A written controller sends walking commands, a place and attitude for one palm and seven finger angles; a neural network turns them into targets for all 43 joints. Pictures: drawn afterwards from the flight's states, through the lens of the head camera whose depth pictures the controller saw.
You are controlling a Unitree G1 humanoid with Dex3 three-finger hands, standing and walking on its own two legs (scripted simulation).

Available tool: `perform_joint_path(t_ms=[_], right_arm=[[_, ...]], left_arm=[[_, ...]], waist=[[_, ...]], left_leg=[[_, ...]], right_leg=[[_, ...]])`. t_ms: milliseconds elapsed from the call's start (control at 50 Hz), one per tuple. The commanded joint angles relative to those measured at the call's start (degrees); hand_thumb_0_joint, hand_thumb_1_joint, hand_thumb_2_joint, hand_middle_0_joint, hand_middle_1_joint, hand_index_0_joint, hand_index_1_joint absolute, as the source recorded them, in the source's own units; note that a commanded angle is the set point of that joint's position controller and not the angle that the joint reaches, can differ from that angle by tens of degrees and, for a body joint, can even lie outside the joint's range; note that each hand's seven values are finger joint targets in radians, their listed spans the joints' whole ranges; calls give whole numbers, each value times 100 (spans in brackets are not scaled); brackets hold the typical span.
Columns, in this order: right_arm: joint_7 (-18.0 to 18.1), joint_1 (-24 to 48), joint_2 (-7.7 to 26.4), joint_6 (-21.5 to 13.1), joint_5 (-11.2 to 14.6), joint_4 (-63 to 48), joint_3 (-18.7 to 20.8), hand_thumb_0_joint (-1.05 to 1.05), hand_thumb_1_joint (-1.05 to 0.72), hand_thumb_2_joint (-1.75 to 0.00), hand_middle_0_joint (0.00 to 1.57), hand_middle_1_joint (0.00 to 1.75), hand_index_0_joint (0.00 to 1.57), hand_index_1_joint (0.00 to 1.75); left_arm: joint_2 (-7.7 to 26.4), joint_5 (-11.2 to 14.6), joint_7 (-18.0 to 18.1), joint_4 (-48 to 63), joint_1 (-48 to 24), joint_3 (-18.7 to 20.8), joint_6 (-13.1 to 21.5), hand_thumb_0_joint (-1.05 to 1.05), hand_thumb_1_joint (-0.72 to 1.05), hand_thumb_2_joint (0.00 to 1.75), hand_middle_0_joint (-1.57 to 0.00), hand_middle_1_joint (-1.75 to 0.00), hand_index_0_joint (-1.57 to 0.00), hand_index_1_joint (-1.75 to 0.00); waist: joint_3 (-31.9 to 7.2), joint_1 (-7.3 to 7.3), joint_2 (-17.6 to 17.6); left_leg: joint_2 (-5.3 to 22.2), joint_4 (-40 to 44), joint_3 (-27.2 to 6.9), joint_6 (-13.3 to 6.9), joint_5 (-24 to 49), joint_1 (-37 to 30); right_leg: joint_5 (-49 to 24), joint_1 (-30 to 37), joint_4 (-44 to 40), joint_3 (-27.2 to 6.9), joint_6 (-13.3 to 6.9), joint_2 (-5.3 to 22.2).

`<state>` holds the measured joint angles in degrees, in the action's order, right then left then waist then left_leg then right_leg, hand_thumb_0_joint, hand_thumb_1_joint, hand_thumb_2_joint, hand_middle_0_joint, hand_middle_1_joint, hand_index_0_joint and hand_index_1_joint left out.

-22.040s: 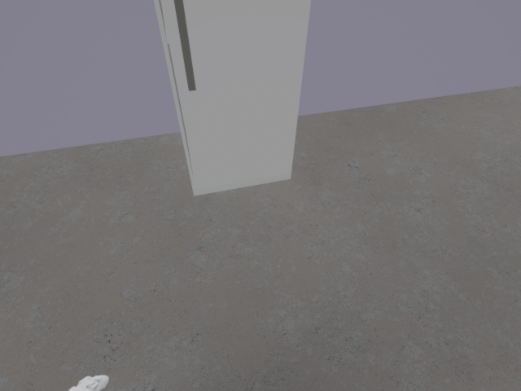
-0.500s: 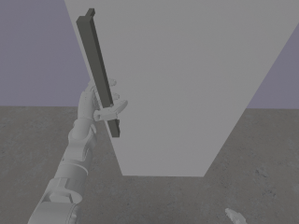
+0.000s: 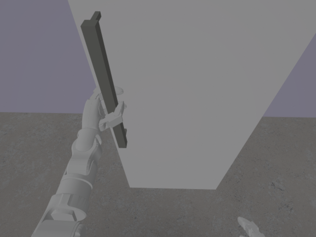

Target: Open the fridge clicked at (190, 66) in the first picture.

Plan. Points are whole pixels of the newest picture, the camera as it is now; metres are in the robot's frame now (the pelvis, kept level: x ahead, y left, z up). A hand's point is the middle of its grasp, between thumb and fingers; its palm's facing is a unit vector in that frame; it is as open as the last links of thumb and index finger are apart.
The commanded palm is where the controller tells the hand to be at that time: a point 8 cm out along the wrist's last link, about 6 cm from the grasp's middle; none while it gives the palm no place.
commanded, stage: grip the handle and tug to test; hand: left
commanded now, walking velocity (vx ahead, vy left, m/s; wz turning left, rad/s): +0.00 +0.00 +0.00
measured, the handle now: (113, 96) +0.44 +0.14 +0.12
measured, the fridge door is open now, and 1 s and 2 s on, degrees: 0 2 22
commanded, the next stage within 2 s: pull the door a little, standing still in 0.42 s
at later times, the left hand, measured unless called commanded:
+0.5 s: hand (118, 115) +0.39 +0.12 +0.11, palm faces +0.00 -1.00 +0.00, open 6.1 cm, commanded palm +0.33 +0.16 +0.11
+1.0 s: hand (117, 122) +0.36 +0.12 +0.11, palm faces -0.02 -1.00 +0.00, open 6.5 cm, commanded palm +0.29 +0.17 +0.11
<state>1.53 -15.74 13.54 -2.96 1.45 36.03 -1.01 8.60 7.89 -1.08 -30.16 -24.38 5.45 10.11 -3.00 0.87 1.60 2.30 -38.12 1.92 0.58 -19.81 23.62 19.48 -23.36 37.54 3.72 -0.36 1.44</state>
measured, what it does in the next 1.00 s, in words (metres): shifts its weight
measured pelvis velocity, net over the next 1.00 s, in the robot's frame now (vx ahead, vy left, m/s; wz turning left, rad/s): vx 0.07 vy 0.00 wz -0.07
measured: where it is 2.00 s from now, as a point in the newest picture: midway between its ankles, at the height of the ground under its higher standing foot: outside the picture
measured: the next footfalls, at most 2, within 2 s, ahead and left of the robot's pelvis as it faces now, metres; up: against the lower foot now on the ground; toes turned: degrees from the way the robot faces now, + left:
right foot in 1.40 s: +0.10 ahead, -0.08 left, +0.00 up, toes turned -7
left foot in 1.76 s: +0.13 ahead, +0.03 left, +0.00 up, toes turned +8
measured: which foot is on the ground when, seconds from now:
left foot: down 0.00-1.00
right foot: down 0.00-1.00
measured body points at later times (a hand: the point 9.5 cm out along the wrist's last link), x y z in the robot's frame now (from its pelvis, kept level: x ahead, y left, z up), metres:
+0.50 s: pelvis +0.03 +0.00 +0.00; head +0.05 -0.01 +0.45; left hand +0.38 +0.17 +0.11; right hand +0.16 -0.24 -0.10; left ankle -0.01 +0.13 -0.72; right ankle -0.01 -0.12 -0.72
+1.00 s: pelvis +0.07 +0.00 +0.01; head +0.08 -0.01 +0.46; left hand +0.36 +0.17 +0.11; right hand +0.21 -0.23 -0.08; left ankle +0.00 +0.13 -0.72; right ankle +0.00 -0.11 -0.72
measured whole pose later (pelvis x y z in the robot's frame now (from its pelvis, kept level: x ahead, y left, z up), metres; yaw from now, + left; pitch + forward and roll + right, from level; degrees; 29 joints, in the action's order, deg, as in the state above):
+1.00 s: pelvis +0.07 +0.00 +0.01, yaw -4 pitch +6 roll +0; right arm -0.1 -14.9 11.7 1.6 0.6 27.9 -1.5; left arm 6.4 8.4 -0.6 8.9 8.8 3.8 -1.9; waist -5.3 1.4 1.9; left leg 2.9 -32.4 4.4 0.3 -21.1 14.0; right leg 19.7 -15.5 32.0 1.2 -0.1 0.4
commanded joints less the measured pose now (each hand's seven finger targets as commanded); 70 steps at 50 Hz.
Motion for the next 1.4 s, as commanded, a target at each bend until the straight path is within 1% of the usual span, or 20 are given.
perform_joint_path(t_ms=[0,340,500,540,560,700,760,960,1040,1100,1120,1140,1160,1200,1220,1260,1280,1300,1340,1380], right_arm=[[40,167,662,-246,23,-744,264,0,-90,-90,20,30,20,30],[-59,361,638,-164,18,-1144,284,0,-90,-90,20,30,20,30],[-103,364,550,-82,-16,-1295,302,0,-90,-90,20,30,20,30],[-22,258,663,4,-39,-1124,303,0,-90,-90,20,30,20,30],[-7,309,627,36,-44,-1132,290,0,-90,-90,20,30,20,30],[-44,404,513,81,-53,-1310,276,0,-90,-90,20,30,20,30],[-65,500,489,98,-53,-1434,252,0,-90,-90,20,30,20,30],[-169,677,383,171,-66,-1870,210,0,-90,-90,20,30,20,30],[-216,714,389,99,-72,-2031,235,0,-90,-90,20,30,20,30],[-253,712,357,-17,-87,-2057,250,0,-90,-90,20,30,20,30],[52,714,619,92,-161,-1657,146,0,-90,-90,20,30,20,30],[204,646,492,86,-196,-1644,188,0,-90,-90,20,30,20,30],[235,677,453,49,-252,-1622,143,0,-90,-90,20,30,20,30],[235,562,552,137,-276,-1789,122,0,-90,-90,20,30,20,30],[207,494,584,196,-292,-1780,149,0,-90,-90,20,30,20,30],[155,514,584,220,-373,-1688,208,0,-90,-90,20,30,20,30],[100,591,527,204,-435,-1700,204,0,-90,-90,20,30,20,30],[80,651,463,179,-463,-1714,183,0,-90,-90,20,30,20,30],[135,813,427,180,-414,-1810,150,0,-90,-90,20,30,20,30],[163,890,352,208,-353,-1938,120,0,-90,-90,20,30,20,30]], left_arm=[[313,26,-172,1493,-2308,-195,370,0,90,90,-45,-140,-45,-140],[412,75,-234,2724,-171,-63,86,0,90,90,-45,-140,-45,-140],[162,22,-169,3802,591,-328,-245,0,90,90,-45,-140,-45,-140],[700,-47,-76,3353,-74,90,-346,0,90,90,-45,-140,-45,-140],[619,-50,-75,3402,-331,39,-388,0,90,90,-45,-140,-45,-140],[325,61,-199,3974,982,-94,-517,0,90,90,-45,-140,-45,-140],[255,112,-224,4269,1625,-134,-538,0,90,90,-45,-140,-45,-140],[151,119,-237,6143,4377,-262,-741,0,90,90,-45,-140,-45,-140],[134,79,-226,7076,5718,-402,-714,0,90,90,-45,-140,-45,-140],[98,50,-155,7734,6288,-550,-503,0,90,90,-45,-140,-45,-140],[1444,-570,234,7092,3661,105,-311,0,90,90,-45,-140,-45,-140],[1343,-570,419,7035,3769,196,-245,0,90,90,-45,-140,-45,-140],[571,-592,431,6301,5107,-377,-326,0,90,90,-45,-140,-45,-140],[366,-655,366,6380,5559,-766,-299,0,90,90,-45,-140,-45,-140],[463,-655,353,6447,5626,-733,-273,0,90,90,-45,-140,-45,-140],[478,-685,376,6638,5555,-821,-227,0,90,90,-45,-140,-45,-140],[393,-731,427,6734,5541,-898,-240,0,90,90,-45,-140,-45,-140],[336,-767,482,6793,5563,-936,-281,0,90,90,-45,-140,-45,-140],[475,-723,598,6952,5524,-791,-335,0,90,90,-45,-140,-45,-140],[569,-682,635,6952,5797,-618,-325,0,90,90,-45,-140,-45,-140]], waist=[[-1751,154,-234],[-1786,-216,-234],[-1936,-222,-96],[-1688,-54,-278],[-1710,-48,-151],[-2080,-269,5],[-1953,-314,-313],[-1547,-484,-52],[-1236,-518,77],[-801,-419,111],[-632,40,-23],[-446,53,-71],[-522,68,-289],[-754,106,53],[-876,148,308],[-954,186,1057],[-888,127,1266],[-779,103,1143],[-674,61,436],[-810,-50,-86]], left_leg=[[-242,334,-65,-195,1788,-887],[-169,406,54,-187,2700,-1037],[-92,370,54,-169,3706,-1395],[-108,349,48,-169,3475,-1287],[-129,379,43,-165,3372,-1258],[-124,337,79,-149,4110,-1517],[-97,438,76,-160,3985,-1435],[-33,510,178,-160,4268,-1344],[0,529,95,-146,4027,-1303],[-14,552,18,-128,3599,-1137],[-3,629,-4,-301,3089,-1131],[-21,624,-196,-249,2961,-1166],[-25,592,-211,-244,3573,-1321],[43,650,-294,-275,5799,-1876],[157,655,-446,-315,6819,-2448],[533,931,-924,-408,8537,-3768],[702,998,-1118,-405,8649,-3832],[714,996,-1122,-349,8412,-3737],[528,889,-848,-201,7754,-3362],[160,616,-545,-81,6381,-2325]], right_leg=[[-2296,612,-330,-46,-65,-233],[-3086,1225,-306,-38,-82,-208],[-3736,1384,-265,-14,-53,-185],[-3712,1249,-329,-32,-43,-199],[-3677,1230,-328,-47,-48,-199],[-4237,1599,-273,-18,-58,-144],[-4288,1767,-318,5,-54,-136],[-4837,2050,-326,15,-46,-78],[-4211,1771,-327,106,-63,-127],[-3713,1446,-374,166,-70,-151],[-3878,1460,-888,-401,-18,158],[-3942,1276,-1108,-399,-64,370],[-4383,1334,-942,-185,-43,390],[-4873,1327,-352,138,198,127],[-4374,860,-89,206,308,-14],[-1344,-509,477,251,285,-386],[-81,-736,379,217,209,-432],[46,-678,112,214,160,-405],[-946,-18,-818,348,104,-404],[-3541,1452,-1380,291,26,-318]])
